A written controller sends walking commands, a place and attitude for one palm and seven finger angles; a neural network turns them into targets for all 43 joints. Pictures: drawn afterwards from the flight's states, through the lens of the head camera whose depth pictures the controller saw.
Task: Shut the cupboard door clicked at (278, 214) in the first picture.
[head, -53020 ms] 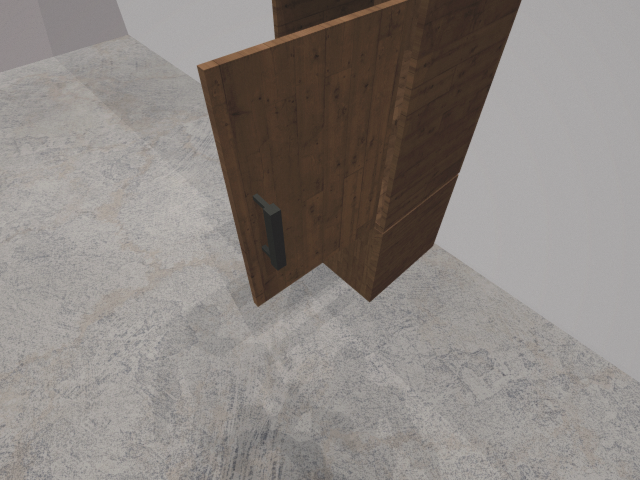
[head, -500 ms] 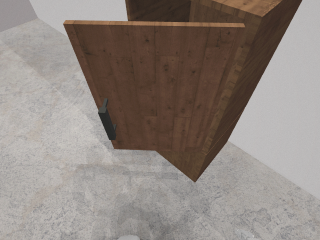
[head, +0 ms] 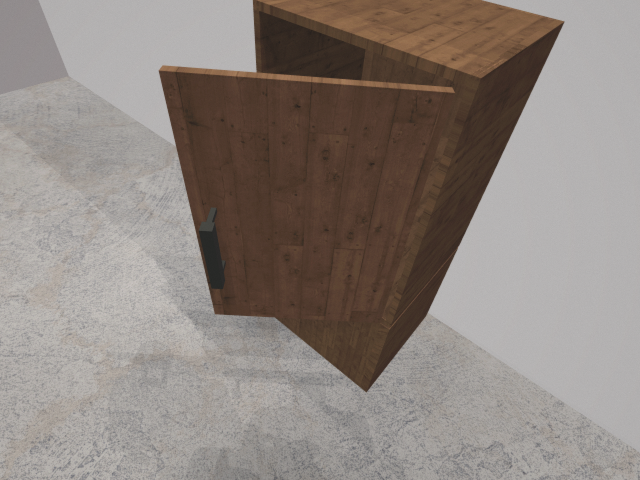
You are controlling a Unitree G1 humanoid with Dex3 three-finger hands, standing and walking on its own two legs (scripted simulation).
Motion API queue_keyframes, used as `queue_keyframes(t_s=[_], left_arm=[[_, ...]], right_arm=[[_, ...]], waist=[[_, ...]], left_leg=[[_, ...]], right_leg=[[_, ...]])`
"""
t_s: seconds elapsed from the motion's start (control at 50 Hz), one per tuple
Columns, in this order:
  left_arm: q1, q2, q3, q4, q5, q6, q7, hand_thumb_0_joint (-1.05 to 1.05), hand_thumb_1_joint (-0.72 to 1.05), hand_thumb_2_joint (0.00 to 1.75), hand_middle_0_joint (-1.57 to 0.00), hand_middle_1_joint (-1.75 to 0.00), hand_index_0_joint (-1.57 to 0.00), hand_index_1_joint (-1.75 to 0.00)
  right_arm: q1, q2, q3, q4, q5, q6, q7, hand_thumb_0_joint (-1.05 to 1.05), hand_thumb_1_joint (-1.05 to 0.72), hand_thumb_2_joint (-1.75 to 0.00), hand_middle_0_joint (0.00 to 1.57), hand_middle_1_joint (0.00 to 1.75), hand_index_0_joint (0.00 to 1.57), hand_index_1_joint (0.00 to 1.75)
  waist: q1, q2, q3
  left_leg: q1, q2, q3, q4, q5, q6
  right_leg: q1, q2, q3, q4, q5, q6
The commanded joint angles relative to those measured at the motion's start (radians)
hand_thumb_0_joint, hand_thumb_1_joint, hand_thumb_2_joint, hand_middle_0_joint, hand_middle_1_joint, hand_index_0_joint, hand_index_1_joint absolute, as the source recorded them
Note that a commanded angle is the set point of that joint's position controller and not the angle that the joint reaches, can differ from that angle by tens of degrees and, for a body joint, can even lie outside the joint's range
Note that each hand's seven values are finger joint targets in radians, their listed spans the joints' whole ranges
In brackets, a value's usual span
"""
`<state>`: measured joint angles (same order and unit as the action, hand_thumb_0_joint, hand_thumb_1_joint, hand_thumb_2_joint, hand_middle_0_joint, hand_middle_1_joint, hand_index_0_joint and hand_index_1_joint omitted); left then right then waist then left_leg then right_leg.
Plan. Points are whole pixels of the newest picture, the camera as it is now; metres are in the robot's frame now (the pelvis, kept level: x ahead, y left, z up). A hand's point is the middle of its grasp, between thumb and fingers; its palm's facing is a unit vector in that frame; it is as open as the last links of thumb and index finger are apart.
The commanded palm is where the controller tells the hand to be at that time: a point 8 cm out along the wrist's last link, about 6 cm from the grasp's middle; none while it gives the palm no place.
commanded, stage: come to a stop and stand still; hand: left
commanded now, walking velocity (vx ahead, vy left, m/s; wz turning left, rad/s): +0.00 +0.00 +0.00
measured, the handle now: (215, 249) +0.53 +0.22 -0.07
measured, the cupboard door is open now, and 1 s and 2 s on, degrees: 39 39 39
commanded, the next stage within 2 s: look again from close up in 0.62 s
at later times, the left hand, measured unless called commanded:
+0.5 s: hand out of the picture -0.03 +0.25 -0.18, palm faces +0.00 -0.97 -0.23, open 7.4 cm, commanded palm none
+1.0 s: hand out of the picture +0.01 +0.25 -0.17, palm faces -0.01 -0.97 -0.24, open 7.4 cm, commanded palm none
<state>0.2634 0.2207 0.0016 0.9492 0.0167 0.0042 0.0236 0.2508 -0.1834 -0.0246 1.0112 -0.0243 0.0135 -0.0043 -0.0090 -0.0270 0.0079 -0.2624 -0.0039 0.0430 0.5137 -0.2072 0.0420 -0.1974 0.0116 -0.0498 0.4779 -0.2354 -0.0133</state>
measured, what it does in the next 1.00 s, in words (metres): stands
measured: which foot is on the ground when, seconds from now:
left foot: down 0.00-1.00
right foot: down 0.00-1.00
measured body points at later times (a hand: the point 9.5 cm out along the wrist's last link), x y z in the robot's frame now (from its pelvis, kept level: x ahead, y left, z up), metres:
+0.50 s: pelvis -0.02 +0.04 +0.00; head -0.03 +0.06 +0.45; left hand -0.03 +0.30 -0.16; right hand +0.02 -0.22 -0.14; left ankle +0.05 +0.09 -0.74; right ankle +0.02 -0.11 -0.74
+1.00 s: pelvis +0.00 +0.04 +0.01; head +0.00 +0.06 +0.46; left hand +0.01 +0.30 -0.15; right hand +0.06 -0.23 -0.13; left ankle +0.05 +0.09 -0.74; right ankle +0.02 -0.11 -0.74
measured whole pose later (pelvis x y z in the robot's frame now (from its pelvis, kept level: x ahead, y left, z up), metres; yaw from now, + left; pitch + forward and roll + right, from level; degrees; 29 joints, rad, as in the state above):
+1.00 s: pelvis +0.00 +0.04 +0.01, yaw +0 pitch -2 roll -1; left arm 0.29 0.26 0.00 1.09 0.03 0.00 0.02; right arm 0.17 -0.24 -0.03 1.12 -0.01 0.00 0.00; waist 0.01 -0.03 0.03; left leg -0.20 -0.08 0.07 0.36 -0.13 0.10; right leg -0.16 -0.05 -0.02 0.38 -0.18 0.05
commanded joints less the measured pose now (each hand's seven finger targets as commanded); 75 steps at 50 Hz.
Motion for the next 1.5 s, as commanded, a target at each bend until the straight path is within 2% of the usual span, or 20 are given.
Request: queue_keyframes(t_s=[0.0,0.24,0.32,0.36,0.52,0.58,0.62,0.72,0.8,0.84,0.98,1.06,1.14,1.16,1.24,1.28,1.3,1.36,1.42,1.48], left_arm=[[0.023,0.147,0.035,-0.037,0.004,-0.023,0.012,0.00,0.90,0.90,-0.20,-0.30,-0.20,-0.30],[0.080,0.143,0.026,0.039,0.011,-0.016,0.007,0.00,0.90,0.90,-0.20,-0.30,-0.20,-0.30],[0.105,0.141,0.024,0.060,0.013,-0.016,0.007,0.00,0.90,0.90,-0.20,-0.30,-0.20,-0.30],[0.107,0.143,0.023,0.068,0.015,-0.017,0.008,0.00,0.90,0.90,-0.20,-0.30,-0.20,-0.30],[0.133,0.143,0.023,0.096,0.017,-0.015,0.008,0.00,0.90,0.90,-0.20,-0.30,-0.20,-0.30],[0.126,0.143,0.020,0.101,0.017,-0.018,0.008,0.00,0.90,0.90,-0.20,-0.30,-0.20,-0.30],[0.124,0.147,0.022,0.101,0.016,-0.020,0.008,0.00,0.90,0.90,-0.20,-0.30,-0.20,-0.30],[0.113,0.153,0.022,0.105,0.015,-0.022,0.009,0.00,0.90,0.90,-0.20,-0.30,-0.20,-0.30],[0.093,0.163,0.021,0.103,0.014,-0.025,0.010,0.00,0.90,0.90,-0.20,-0.30,-0.20,-0.30],[0.088,0.164,0.020,0.105,0.014,-0.023,0.010,0.00,0.90,0.90,-0.20,-0.30,-0.20,-0.30],[0.045,0.181,0.020,0.099,0.011,-0.028,0.010,0.00,0.90,0.90,-0.20,-0.30,-0.20,-0.30],[0.025,0.190,0.021,0.093,0.011,-0.026,0.009,0.00,0.90,0.90,-0.20,-0.30,-0.20,-0.30],[0.005,0.200,0.021,0.093,0.008,-0.027,0.008,0.00,0.90,0.90,-0.20,-0.30,-0.20,-0.30],[0.002,0.203,0.021,0.090,0.008,-0.028,0.008,0.00,0.90,0.90,-0.20,-0.30,-0.20,-0.30],[-0.026,0.210,0.020,0.088,0.006,-0.029,0.007,0.00,0.90,0.90,-0.20,-0.30,-0.20,-0.30],[-0.034,0.212,0.019,0.086,0.006,-0.029,0.007,0.00,0.90,0.90,-0.20,-0.30,-0.20,-0.30],[-0.036,0.213,0.020,0.085,0.005,-0.029,0.006,0.00,0.90,0.90,-0.20,-0.30,-0.20,-0.30],[0.022,0.105,-0.005,0.122,0.003,-0.013,0.008,0.00,0.90,0.90,-0.20,-0.30,-0.20,-0.30],[0.048,0.096,-0.002,0.125,0.009,-0.004,0.003,0.00,0.90,0.90,-0.20,-0.30,-0.20,-0.30],[0.077,0.081,0.001,0.123,0.012,-0.007,-0.003,0.00,0.90,0.90,-0.20,-0.30,-0.20,-0.30]], right_arm=[[-0.014,-0.164,-0.029,-0.055,0.002,-0.032,-0.006,0.00,-0.90,-0.90,0.20,0.30,0.20,0.30],[-0.013,-0.214,-0.032,-0.005,0.008,-0.033,-0.006,0.00,-0.90,-0.90,0.20,0.30,0.20,0.30],[-0.025,-0.227,-0.036,0.003,0.010,-0.033,-0.006,0.00,-0.90,-0.90,0.20,0.30,0.20,0.30],[-0.024,-0.227,-0.036,0.009,0.012,-0.032,-0.006,0.00,-0.90,-0.90,0.20,0.30,0.20,0.30],[-0.051,-0.238,-0.040,0.022,0.015,-0.030,-0.007,0.00,-0.90,-0.90,0.20,0.30,0.20,0.30],[-0.059,-0.233,-0.038,0.025,0.016,-0.031,-0.007,0.00,-0.90,-0.90,0.20,0.30,0.20,0.30],[-0.061,-0.237,-0.040,0.026,0.017,-0.032,-0.007,0.00,-0.90,-0.90,0.20,0.30,0.20,0.30],[-0.073,-0.240,-0.039,0.034,0.017,-0.036,-0.006,0.00,-0.90,-0.90,0.20,0.30,0.20,0.30],[-0.083,-0.242,-0.037,0.036,0.018,-0.039,-0.006,0.00,-0.90,-0.90,0.20,0.30,0.20,0.30],[-0.085,-0.245,-0.037,0.040,0.018,-0.039,-0.006,0.00,-0.90,-0.90,0.20,0.30,0.20,0.30],[-0.094,-0.248,-0.030,0.046,0.018,-0.044,-0.005,0.00,-0.90,-0.90,0.20,0.30,0.20,0.30],[-0.098,-0.255,-0.030,0.050,0.018,-0.044,-0.004,0.00,-0.90,-0.90,0.20,0.30,0.20,0.30],[-0.103,-0.259,-0.026,0.056,0.018,-0.049,-0.005,0.00,-0.90,-0.90,0.20,0.30,0.20,0.30],[-0.105,-0.258,-0.025,0.055,0.019,-0.049,-0.005,0.00,-0.90,-0.90,0.20,0.30,0.20,0.30],[-0.112,-0.267,-0.023,0.061,0.018,-0.048,-0.004,0.00,-0.90,-0.90,0.20,0.30,0.20,0.30],[-0.113,-0.266,-0.020,0.061,0.018,-0.050,-0.005,0.00,-0.90,-0.90,0.20,0.30,0.20,0.30],[-0.113,-0.269,-0.020,0.061,0.018,-0.050,-0.005,0.00,-0.90,-0.90,0.20,0.30,0.20,0.30],[-0.059,-0.160,0.008,0.091,0.012,-0.035,-0.003,0.00,-0.90,-0.90,0.20,0.30,0.20,0.30],[-0.041,-0.169,0.004,0.093,0.008,-0.027,-0.003,0.00,-0.90,-0.90,0.20,0.30,0.20,0.30],[-0.024,-0.172,-0.003,0.090,0.010,-0.030,-0.006,0.00,-0.90,-0.90,0.20,0.30,0.20,0.30]], waist=[[0.010,0.037,0.046],[0.017,0.063,0.066],[0.023,0.068,0.061],[0.021,0.041,0.064],[0.022,0.060,0.069],[0.018,0.041,0.079],[0.017,0.028,0.061],[0.016,0.046,0.049],[0.015,0.036,0.047],[0.015,0.040,0.048],[0.011,0.025,0.031],[0.014,0.029,0.029],[0.013,0.040,0.000],[0.015,0.023,0.003],[0.009,0.025,0.007],[0.010,0.018,0.008],[0.009,0.024,-0.004],[0.007,0.029,-0.003],[0.010,0.045,0.063],[0.013,0.050,0.095]], left_leg=[[-0.067,0.096,-0.153,-0.181,-0.176,0.009],[-0.105,0.129,-0.210,-0.297,-0.327,0.016],[-0.100,0.135,-0.221,-0.317,-0.341,0.019],[-0.085,0.136,-0.221,-0.316,-0.324,0.019],[-0.065,0.134,-0.228,-0.340,-0.344,0.011],[-0.045,0.128,-0.221,-0.329,-0.297,0.010],[-0.023,0.128,-0.220,-0.327,-0.286,0.007],[0.001,0.128,-0.216,-0.326,-0.239,0.004],[0.022,0.123,-0.204,-0.312,-0.172,0.003],[0.029,0.128,-0.212,-0.324,-0.183,-0.001],[0.057,0.120,-0.188,-0.292,-0.056,0.000],[0.061,0.124,-0.188,-0.301,-0.061,-0.002],[0.090,0.121,-0.178,-0.290,0.005,-0.006],[0.093,0.121,-0.174,-0.278,0.039,-0.003],[0.099,0.120,-0.168,-0.281,0.038,-0.006],[0.100,0.120,-0.162,-0.272,0.077,-0.006],[0.109,0.120,-0.165,-0.276,0.071,-0.007],[0.102,0.118,-0.155,-0.284,-0.068,-0.019],[0.052,0.131,-0.176,-0.309,-0.254,-0.007],[0.036,0.156,-0.198,-0.313,-0.294,0.019]], right_leg=[[-0.043,-0.109,0.144,-0.146,-0.149,-0.027],[-0.018,-0.095,0.097,-0.107,-0.109,-0.011],[-0.005,-0.094,0.088,-0.095,-0.084,-0.007],[-0.010,-0.095,0.089,-0.098,-0.072,-0.008],[-0.019,-0.096,0.088,-0.096,-0.076,-0.004],[-0.031,-0.103,0.100,-0.111,-0.059,-0.007],[-0.032,-0.106,0.100,-0.115,-0.063,-0.006],[-0.022,-0.113,0.102,-0.120,-0.028,-0.006],[-0.015,-0.121,0.105,-0.134,0.001,-0.006],[-0.015,-0.118,0.099,-0.129,-0.002,-0.003],[0.012,-0.132,0.110,-0.153,0.046,-0.005],[0.023,-0.131,0.104,-0.157,0.042,-0.002],[0.038,-0.137,0.107,-0.159,0.070,-0.002],[0.043,-0.139,0.109,-0.166,0.084,-0.003],[0.041,-0.142,0.115,-0.176,0.072,-0.002],[0.048,-0.143,0.115,-0.178,0.091,-0.002],[0.052,-0.143,0.114,-0.178,0.084,-0.001],[0.051,-0.128,0.098,-0.171,0.011,0.015],[0.005,-0.105,0.079,-0.118,-0.083,0.009],[-0.024,-0.086,0.063,-0.068,-0.086,0.003]])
